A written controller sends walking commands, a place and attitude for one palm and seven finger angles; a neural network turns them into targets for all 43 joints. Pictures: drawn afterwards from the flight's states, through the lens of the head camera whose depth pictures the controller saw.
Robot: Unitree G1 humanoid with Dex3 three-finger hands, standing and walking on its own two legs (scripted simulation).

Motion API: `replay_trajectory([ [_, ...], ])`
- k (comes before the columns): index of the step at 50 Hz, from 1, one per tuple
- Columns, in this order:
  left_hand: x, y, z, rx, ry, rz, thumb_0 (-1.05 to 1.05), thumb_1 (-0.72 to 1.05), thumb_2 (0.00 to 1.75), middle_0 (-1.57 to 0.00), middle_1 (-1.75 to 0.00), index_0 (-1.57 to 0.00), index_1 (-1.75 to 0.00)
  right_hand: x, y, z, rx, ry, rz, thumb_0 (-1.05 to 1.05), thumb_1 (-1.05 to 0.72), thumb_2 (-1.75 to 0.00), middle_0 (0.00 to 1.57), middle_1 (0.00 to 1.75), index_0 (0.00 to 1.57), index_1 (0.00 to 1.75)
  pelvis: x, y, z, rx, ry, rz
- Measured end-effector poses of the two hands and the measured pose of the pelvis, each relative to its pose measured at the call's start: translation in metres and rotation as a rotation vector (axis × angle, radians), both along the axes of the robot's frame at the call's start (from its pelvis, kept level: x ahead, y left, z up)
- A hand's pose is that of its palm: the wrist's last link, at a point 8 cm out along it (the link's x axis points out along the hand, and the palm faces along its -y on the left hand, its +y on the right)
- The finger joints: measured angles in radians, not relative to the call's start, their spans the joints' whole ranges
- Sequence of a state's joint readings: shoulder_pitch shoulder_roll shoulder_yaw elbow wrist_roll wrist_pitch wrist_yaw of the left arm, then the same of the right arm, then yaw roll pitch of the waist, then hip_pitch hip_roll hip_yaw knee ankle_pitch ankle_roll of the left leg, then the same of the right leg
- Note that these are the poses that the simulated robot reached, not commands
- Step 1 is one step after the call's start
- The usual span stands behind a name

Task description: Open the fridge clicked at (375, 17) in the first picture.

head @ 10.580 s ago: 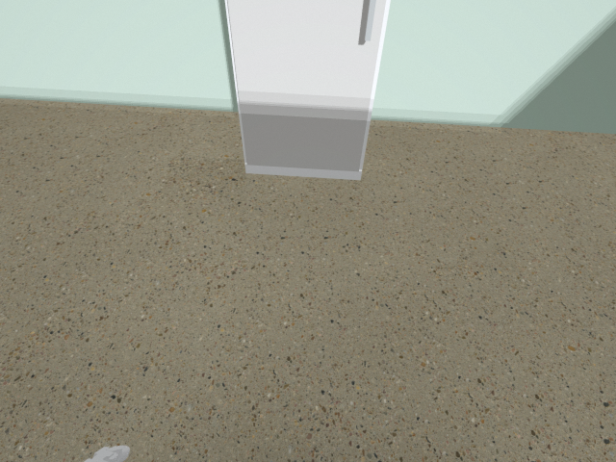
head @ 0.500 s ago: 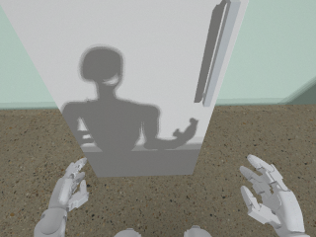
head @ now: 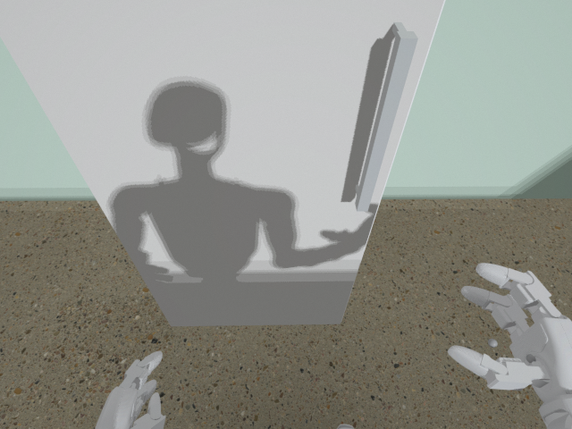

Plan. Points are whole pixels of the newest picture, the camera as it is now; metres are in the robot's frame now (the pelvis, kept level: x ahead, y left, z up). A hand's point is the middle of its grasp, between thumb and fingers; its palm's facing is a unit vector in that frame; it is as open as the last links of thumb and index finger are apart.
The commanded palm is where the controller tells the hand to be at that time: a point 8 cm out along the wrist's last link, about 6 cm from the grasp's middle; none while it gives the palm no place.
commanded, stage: raise the hand to about handle height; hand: right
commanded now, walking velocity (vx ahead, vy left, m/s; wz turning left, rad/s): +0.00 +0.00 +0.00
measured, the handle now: (376, 132) +0.52 -0.10 +0.15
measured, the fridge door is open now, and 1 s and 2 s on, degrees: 0 0 0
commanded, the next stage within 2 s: move the hooked fingers beside the handle in 1.20 s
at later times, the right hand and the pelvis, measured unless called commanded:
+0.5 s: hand (556, 297) +0.26 -0.27 +0.14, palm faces +0.00 +1.00 -0.05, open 13.8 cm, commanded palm +0.23 -0.32 +0.15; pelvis +0.01 -0.01 +0.02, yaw -1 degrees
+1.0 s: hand (555, 269) +0.28 -0.27 +0.16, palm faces -0.01 +1.00 -0.06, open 13.9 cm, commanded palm +0.25 -0.31 +0.17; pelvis +0.01 +0.01 +0.03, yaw +0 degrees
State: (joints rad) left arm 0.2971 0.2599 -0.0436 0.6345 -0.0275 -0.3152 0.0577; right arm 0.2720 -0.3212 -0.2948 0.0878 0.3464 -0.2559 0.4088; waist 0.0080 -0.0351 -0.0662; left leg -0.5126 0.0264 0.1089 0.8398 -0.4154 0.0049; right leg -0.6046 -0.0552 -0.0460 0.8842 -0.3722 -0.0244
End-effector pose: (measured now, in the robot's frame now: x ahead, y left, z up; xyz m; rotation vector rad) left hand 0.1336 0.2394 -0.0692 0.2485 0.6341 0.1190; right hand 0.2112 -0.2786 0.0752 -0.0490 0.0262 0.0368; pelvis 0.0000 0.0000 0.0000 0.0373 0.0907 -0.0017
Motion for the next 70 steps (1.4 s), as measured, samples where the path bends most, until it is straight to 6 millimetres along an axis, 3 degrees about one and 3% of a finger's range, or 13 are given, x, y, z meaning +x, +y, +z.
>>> replay_trajectory([
  [7, 0.023, 0.003, 0.021, 0.048, -0.059, -0.013, 0.01, 0.90, 0.90, -0.20, -0.30, -0.20, -0.30, 0.005, -0.013, 0.012, 0.000, -0.016, -0.006, 0.00, 0.11, -0.46, 0.27, 0.95, 0.27, 0.96, 0.005, -0.006, 0.007, 0.002, -0.027, -0.006],
  [18, 0.054, -0.024, 0.041, 0.014, -0.134, -0.075, 0.01, 0.90, 0.90, -0.20, -0.30, -0.20, -0.30, 0.021, -0.036, 0.045, -0.003, -0.047, -0.024, 0.00, 0.36, -0.36, 0.29, 1.11, 0.29, 1.12, 0.008, -0.010, 0.019, 0.001, -0.073, -0.011],
  [27, 0.050, -0.034, 0.039, -0.014, -0.101, -0.094, 0.01, 0.90, 0.90, -0.20, -0.30, -0.20, -0.30, 0.029, -0.051, 0.068, -0.008, -0.046, -0.036, -0.01, 0.47, -0.31, 0.30, 1.18, 0.30, 1.19, 0.007, -0.008, 0.025, -0.003, -0.097, -0.014],
  [38, 0.033, -0.014, 0.035, -0.002, -0.051, -0.055, 0.01, 0.90, 0.90, -0.20, -0.30, -0.20, -0.30, 0.043, -0.059, 0.095, -0.022, -0.065, -0.039, -0.01, 0.49, -0.30, 0.30, 1.20, 0.30, 1.20, 0.007, -0.001, 0.031, -0.011, -0.114, -0.012],
  [50, 0.031, 0.006, 0.038, 0.006, -0.065, -0.018, 0.01, 0.90, 0.90, -0.20, -0.30, -0.20, -0.30, 0.048, -0.042, 0.088, -0.006, -0.043, -0.026, -0.01, 0.50, -0.30, 0.30, 1.20, 0.30, 1.20, 0.009, 0.007, 0.032, -0.019, -0.112, 0.001],
  [70, 0.042, 0.006, 0.035, -0.015, -0.078, -0.025, 0.01, 0.90, 0.90, -0.20, -0.30, -0.20, -0.30, 0.054, -0.034, 0.089, -0.007, -0.036, -0.031, -0.01, 0.50, -0.30, 0.30, 1.20, 0.30, 1.20, 0.013, 0.014, 0.031, -0.024, -0.107, -0.001],
])
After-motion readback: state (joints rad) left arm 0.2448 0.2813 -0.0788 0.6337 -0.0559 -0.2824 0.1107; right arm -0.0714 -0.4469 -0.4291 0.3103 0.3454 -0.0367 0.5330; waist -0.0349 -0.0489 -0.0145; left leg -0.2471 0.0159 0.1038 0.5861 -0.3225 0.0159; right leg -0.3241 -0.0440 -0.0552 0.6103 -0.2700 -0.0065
